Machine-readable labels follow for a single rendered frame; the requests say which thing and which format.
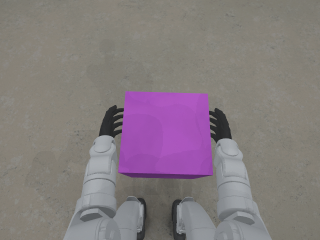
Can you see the left robot forearm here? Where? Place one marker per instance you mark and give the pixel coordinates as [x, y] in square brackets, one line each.
[98, 192]

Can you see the right robot hand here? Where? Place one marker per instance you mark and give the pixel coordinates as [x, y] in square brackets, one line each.
[222, 129]

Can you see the left robot hand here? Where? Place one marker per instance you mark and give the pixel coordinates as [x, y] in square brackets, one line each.
[108, 126]

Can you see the robot right thigh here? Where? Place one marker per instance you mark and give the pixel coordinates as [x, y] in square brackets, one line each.
[195, 220]

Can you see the right robot forearm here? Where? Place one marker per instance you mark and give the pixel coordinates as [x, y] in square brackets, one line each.
[234, 192]

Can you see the robot right upper arm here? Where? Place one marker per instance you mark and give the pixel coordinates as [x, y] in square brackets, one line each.
[231, 229]

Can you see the carton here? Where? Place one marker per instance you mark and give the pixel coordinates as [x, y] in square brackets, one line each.
[166, 135]

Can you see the robot left upper arm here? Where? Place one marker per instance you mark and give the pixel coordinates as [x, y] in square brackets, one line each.
[103, 228]

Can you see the robot right foot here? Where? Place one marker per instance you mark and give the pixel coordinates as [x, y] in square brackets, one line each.
[177, 236]

